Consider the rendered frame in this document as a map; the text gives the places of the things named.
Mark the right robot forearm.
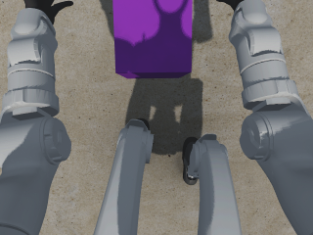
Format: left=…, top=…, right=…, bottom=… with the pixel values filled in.
left=228, top=0, right=313, bottom=121

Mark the robot left shin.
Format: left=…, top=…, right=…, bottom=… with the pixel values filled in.
left=116, top=118, right=149, bottom=148

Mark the robot right thigh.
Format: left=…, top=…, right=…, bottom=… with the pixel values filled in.
left=191, top=139, right=243, bottom=235

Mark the left robot hand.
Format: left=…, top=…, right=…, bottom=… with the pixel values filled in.
left=23, top=0, right=73, bottom=24

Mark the left robot upper arm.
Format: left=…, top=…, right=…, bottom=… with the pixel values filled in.
left=0, top=116, right=71, bottom=235

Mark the left robot forearm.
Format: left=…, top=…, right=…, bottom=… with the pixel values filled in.
left=0, top=8, right=60, bottom=126

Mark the carton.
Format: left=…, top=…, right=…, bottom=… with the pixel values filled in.
left=112, top=0, right=193, bottom=79

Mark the right robot hand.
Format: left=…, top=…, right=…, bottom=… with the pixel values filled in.
left=216, top=0, right=244, bottom=13

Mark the right robot upper arm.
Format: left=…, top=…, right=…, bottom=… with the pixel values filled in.
left=239, top=110, right=313, bottom=235

